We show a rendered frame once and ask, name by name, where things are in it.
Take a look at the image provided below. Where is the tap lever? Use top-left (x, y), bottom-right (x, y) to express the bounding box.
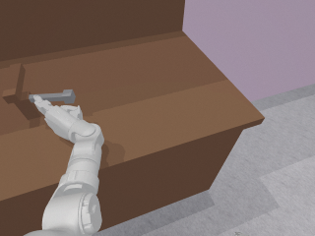
top-left (29, 89), bottom-right (76, 104)

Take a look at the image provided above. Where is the left robot forearm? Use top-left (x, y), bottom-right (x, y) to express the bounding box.
top-left (42, 119), bottom-right (104, 230)

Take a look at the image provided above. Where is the counter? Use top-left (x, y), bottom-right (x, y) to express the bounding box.
top-left (0, 0), bottom-right (265, 236)

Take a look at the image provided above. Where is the left robot upper arm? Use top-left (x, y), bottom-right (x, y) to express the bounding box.
top-left (24, 191), bottom-right (102, 236)

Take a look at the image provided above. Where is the left robot hand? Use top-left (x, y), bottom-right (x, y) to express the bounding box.
top-left (33, 94), bottom-right (83, 141)

